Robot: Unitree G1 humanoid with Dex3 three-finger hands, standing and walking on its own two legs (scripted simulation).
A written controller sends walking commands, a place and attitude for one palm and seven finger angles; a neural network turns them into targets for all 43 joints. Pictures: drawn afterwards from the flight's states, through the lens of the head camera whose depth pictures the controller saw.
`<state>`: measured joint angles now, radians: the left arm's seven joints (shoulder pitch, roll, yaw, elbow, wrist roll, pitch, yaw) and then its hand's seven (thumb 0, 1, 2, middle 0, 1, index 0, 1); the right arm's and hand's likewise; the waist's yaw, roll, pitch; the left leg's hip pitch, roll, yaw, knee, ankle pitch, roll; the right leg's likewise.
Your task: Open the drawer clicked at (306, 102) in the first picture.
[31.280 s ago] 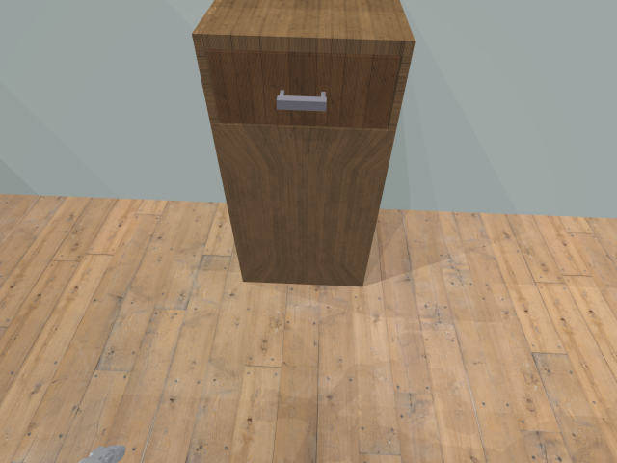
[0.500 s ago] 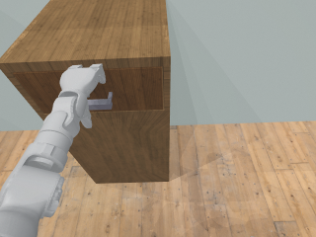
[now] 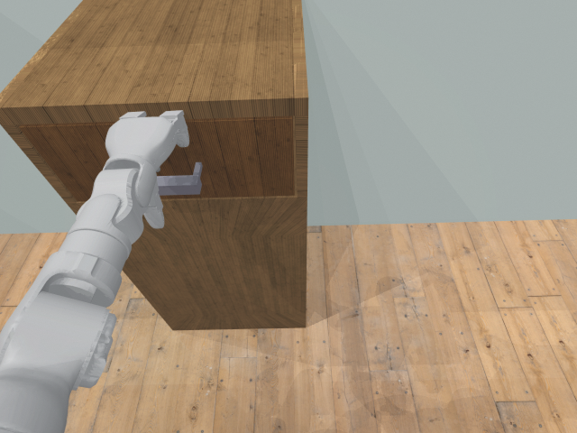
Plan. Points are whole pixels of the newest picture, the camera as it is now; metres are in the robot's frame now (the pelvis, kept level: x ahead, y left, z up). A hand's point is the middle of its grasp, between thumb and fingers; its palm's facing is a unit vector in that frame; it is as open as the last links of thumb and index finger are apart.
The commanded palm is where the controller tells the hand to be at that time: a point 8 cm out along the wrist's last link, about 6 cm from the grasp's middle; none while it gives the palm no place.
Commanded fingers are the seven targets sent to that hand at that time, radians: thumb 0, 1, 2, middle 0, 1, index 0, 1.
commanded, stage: re-aim the fingers above the handle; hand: left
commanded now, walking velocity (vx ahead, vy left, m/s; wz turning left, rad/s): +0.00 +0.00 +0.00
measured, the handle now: (168, 176) +0.51 +0.22 +0.05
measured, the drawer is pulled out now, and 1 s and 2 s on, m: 0.00 0.00 0.00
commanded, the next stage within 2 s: lower the fingers behind the handle in 0.08 s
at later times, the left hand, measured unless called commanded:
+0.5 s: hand (157, 170) +0.46 +0.21 +0.11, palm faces +0.00 +0.00 -1.00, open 13.6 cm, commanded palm +0.46 +0.20 +0.14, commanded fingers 0.00 -0.50 0.30 -0.30 -1.20 -0.30 -1.20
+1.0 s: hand (159, 172) +0.46 +0.21 +0.10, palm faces +0.03 +0.00 -1.00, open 13.7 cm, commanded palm +0.46 +0.20 +0.11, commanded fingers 0.00 -0.50 0.30 -0.30 -1.20 -0.30 -1.20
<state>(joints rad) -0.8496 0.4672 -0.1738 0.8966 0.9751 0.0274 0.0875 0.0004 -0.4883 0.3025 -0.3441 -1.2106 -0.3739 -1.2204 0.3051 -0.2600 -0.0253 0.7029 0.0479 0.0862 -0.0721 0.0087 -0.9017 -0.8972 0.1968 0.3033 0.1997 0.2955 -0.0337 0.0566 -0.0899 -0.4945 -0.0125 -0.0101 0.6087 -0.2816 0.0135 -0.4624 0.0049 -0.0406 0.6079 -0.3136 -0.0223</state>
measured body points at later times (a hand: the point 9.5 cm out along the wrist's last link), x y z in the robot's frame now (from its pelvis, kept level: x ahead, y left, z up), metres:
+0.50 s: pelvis -0.01 +0.01 +0.00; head +0.04 -0.01 +0.44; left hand +0.46 +0.20 +0.16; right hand +0.06 -0.26 -0.14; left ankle +0.01 +0.11 -0.73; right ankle -0.01 -0.11 -0.73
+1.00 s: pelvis -0.03 +0.01 -0.01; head +0.03 +0.00 +0.43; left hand +0.46 +0.20 +0.16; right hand +0.02 -0.26 -0.14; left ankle +0.01 +0.11 -0.73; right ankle -0.01 -0.11 -0.73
